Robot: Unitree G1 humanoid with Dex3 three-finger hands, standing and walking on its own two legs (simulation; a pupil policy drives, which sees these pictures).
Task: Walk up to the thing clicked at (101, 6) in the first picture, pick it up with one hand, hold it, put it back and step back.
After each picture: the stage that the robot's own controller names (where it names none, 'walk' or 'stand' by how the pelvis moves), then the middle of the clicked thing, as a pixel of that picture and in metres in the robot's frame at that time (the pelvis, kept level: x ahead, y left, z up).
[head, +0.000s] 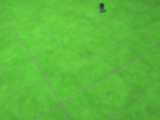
stand; (101, 7) +2.02 -0.25 -0.72
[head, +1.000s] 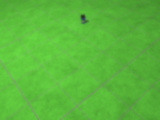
walk; (83, 19) +1.88 +0.14 -0.70
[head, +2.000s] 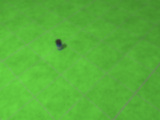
walk; (59, 44) +1.23 +0.38 -0.72
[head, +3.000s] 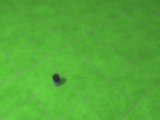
walk; (56, 80) +0.78 +0.31 -0.72
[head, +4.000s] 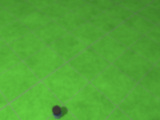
walk; (57, 112) +0.47 +0.19 -0.69
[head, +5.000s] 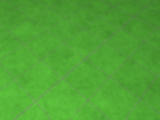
stand; out of the picture +0.26 +0.22 -0.71
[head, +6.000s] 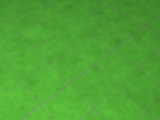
stand; out of the picture +0.25 +0.19 -0.72
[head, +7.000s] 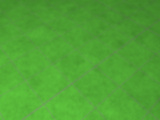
stand; out of the picture +0.28 +0.18 -0.72
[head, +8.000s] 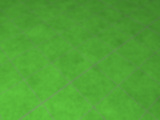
stand; out of the picture +0.27 +0.19 -0.72
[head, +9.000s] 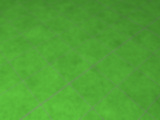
stand; out of the picture +0.27 +0.20 -0.72
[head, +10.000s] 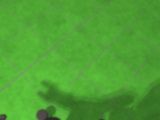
go down; (43, 115) +0.28 +0.21 -0.60
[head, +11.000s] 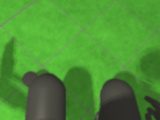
go down; (32, 81) +0.33 +0.23 -0.30
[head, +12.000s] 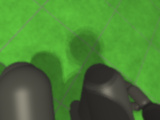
close in; out of the picture +0.30 +0.26 -0.22
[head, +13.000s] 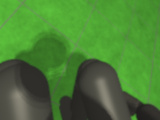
close; out of the picture +0.31 +0.26 -0.21
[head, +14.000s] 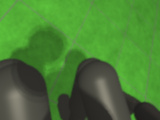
lift; out of the picture +0.32 +0.27 -0.21
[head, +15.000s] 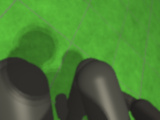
lift; out of the picture +0.31 +0.27 -0.22
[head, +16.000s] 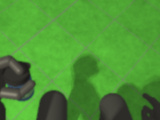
lift; (20, 82) +0.30 +0.21 -0.01
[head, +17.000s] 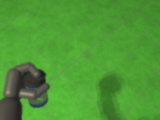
hold; (36, 88) +0.30 +0.17 +0.01
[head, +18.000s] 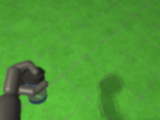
hold; (35, 85) +0.32 +0.17 +0.01
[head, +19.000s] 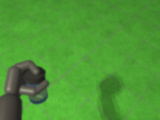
hold; (36, 85) +0.32 +0.17 +0.01
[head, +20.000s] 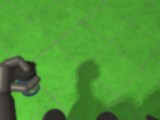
crouch; (27, 79) +0.34 +0.20 -0.05
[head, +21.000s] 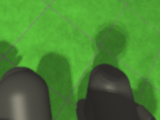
lower; out of the picture +0.34 +0.27 -0.16
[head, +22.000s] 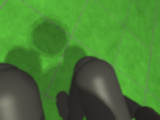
lower; out of the picture +0.35 +0.29 -0.21
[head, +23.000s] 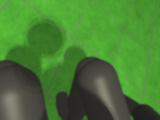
lower; out of the picture +0.35 +0.30 -0.21
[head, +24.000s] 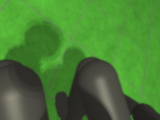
lower; out of the picture +0.34 +0.30 -0.21
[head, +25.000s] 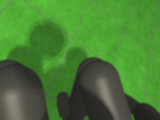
rest; out of the picture +0.33 +0.29 -0.21
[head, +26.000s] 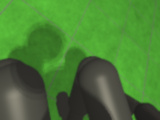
withdraw; out of the picture +0.32 +0.26 -0.22
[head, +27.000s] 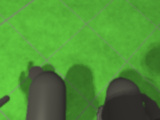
walk; (37, 75) +0.34 +0.22 -0.33
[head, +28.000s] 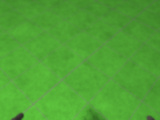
stand; out of the picture +0.26 +0.19 -0.66
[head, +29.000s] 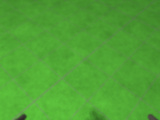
stand; out of the picture +0.28 +0.20 -0.66
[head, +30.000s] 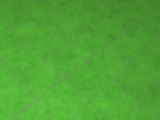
stand; out of the picture +0.28 +0.19 -0.69
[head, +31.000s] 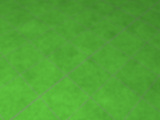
walk; out of the picture +0.31 +0.19 -0.72
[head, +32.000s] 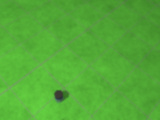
walk; (58, 96) +0.49 +0.15 -0.70
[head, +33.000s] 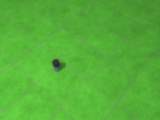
walk; (56, 65) +0.80 +0.27 -0.69
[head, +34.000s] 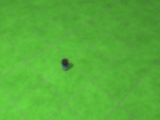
stand; (65, 64) +0.93 +0.21 -0.71
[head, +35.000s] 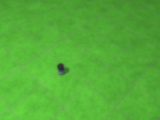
stand; (61, 69) +0.92 +0.22 -0.73
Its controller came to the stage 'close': yes
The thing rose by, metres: 0.71
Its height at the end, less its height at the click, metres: +0.00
